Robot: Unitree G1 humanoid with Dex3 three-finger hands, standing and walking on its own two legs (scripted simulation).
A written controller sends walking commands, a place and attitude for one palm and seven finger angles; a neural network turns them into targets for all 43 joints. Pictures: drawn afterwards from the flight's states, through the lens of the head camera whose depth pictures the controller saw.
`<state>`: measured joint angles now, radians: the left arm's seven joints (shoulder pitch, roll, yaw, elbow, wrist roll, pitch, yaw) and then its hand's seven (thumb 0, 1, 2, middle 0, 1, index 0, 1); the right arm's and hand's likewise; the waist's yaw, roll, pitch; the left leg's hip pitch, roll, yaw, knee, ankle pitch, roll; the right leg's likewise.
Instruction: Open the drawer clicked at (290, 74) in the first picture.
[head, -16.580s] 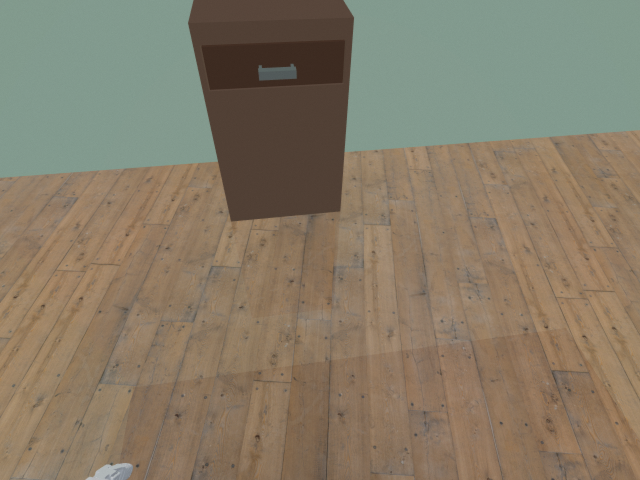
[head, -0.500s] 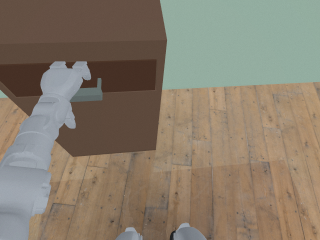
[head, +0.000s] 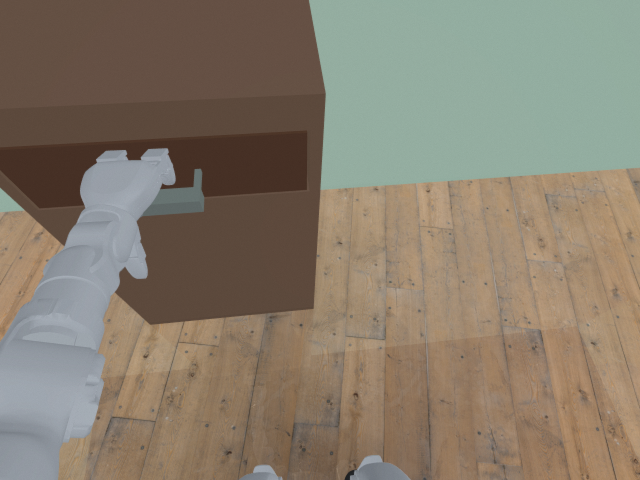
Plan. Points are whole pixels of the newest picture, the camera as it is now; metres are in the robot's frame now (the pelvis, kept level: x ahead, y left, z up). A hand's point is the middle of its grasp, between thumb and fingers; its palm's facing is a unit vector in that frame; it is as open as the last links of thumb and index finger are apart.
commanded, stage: lower the fingers behind the handle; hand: left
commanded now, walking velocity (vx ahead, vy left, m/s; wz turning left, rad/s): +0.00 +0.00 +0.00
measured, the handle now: (163, 189) +0.54 +0.23 -0.04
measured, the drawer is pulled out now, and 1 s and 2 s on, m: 0.00 0.00 0.00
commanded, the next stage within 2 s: close the thumb around the handle in 1.38 s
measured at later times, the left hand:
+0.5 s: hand (158, 215) +0.48 +0.22 -0.02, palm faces -0.14 -0.05 -0.99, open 13.8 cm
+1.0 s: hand (159, 226) +0.48 +0.23 -0.05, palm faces -0.11 -0.01 -0.99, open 13.8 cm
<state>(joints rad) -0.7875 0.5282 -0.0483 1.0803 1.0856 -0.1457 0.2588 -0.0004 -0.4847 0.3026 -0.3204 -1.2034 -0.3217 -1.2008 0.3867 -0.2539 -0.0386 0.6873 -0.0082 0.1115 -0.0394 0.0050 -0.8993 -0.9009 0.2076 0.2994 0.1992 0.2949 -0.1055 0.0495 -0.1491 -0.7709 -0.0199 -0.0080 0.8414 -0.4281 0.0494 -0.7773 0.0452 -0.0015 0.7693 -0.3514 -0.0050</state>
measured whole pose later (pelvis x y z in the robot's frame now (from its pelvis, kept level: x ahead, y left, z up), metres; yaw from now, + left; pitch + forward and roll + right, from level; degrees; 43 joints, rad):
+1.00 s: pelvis -0.02 +0.00 -0.03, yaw -1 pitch +27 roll -3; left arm -0.88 0.53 0.01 1.20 1.12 -0.04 0.39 0.00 -0.48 0.30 -0.31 -1.22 -0.32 -1.19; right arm 0.32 -0.27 -0.02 0.70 -0.04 0.08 -0.02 0.00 -0.90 -0.90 0.21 0.30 0.20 0.29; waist -0.16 0.06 -0.18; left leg -1.02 -0.01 0.00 1.05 -0.49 0.05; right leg -1.03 0.06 -0.01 0.97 -0.41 -0.01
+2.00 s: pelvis -0.01 +0.00 -0.04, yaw -1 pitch +28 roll -3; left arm -0.84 0.53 0.02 1.13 1.11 -0.05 0.42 0.00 0.48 0.72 -0.34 -1.29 -0.39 -1.30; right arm 0.34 -0.26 -0.02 0.72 -0.04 0.08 -0.01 0.00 -0.90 -0.90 0.21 0.30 0.20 0.29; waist -0.15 0.07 -0.18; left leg -1.04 -0.01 -0.01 1.07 -0.51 0.05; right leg -1.05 0.06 -0.01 0.99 -0.42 -0.01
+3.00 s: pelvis +0.01 +0.01 -0.01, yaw -2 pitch +22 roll -3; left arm -0.41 0.38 -0.03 0.77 1.10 -0.01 0.49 0.00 0.64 0.75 -0.28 -1.35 -0.34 -1.32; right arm 0.25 -0.24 -0.05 0.67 -0.02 0.13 0.00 0.01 -0.90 -0.90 0.21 0.30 0.20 0.29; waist -0.06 0.05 -0.19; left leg -0.82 -0.01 0.02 0.94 -0.50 0.06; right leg -0.84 0.06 0.03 0.88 -0.42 0.00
